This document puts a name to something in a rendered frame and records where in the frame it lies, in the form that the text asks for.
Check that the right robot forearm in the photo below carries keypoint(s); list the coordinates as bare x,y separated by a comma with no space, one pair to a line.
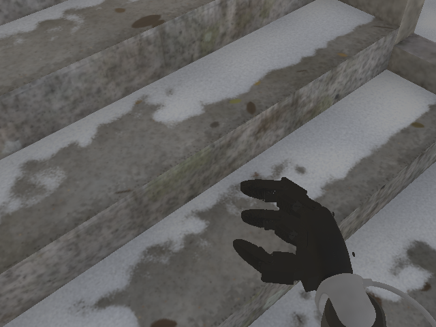
343,302

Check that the right robot hand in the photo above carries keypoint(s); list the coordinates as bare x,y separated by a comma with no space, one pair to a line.
321,251

